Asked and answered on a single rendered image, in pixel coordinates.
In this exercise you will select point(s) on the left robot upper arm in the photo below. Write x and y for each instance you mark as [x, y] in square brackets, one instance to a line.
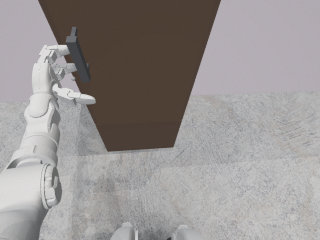
[26, 195]

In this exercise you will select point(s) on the robot left hand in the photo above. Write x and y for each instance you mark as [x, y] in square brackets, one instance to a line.
[44, 77]

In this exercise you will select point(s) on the handle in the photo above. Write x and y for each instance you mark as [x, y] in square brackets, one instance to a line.
[77, 55]

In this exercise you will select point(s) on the cupboard door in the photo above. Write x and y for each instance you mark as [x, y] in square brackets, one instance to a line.
[142, 54]

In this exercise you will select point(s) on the robot left forearm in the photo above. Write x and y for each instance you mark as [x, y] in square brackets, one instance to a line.
[40, 141]

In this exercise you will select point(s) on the left robot shin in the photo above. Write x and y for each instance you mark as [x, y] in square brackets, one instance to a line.
[127, 224]

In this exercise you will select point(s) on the right robot thigh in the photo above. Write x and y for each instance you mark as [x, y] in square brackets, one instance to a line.
[187, 234]

